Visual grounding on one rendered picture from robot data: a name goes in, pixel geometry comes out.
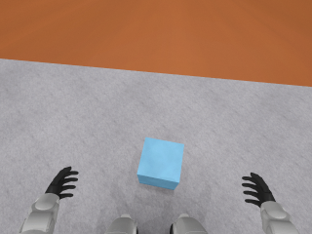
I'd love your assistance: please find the robot left forearm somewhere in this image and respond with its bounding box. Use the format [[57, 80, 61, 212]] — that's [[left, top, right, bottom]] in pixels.
[[17, 193, 60, 234]]

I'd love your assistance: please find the carton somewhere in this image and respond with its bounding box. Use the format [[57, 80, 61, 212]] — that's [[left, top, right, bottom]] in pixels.
[[136, 137, 184, 190]]

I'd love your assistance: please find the robot right hand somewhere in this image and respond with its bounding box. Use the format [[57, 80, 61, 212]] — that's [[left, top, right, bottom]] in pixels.
[[242, 173, 276, 207]]

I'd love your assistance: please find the robot right forearm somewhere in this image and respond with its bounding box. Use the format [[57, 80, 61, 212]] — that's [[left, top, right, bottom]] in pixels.
[[260, 201, 300, 234]]

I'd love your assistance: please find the robot left hand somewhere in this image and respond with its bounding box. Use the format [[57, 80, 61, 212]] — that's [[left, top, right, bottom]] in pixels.
[[45, 166, 79, 199]]

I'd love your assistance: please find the right robot thigh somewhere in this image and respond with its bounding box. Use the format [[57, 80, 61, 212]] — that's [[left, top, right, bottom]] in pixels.
[[173, 216, 209, 234]]

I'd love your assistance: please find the robot right shin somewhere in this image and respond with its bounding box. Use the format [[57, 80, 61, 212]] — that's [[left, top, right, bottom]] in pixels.
[[178, 214, 189, 218]]

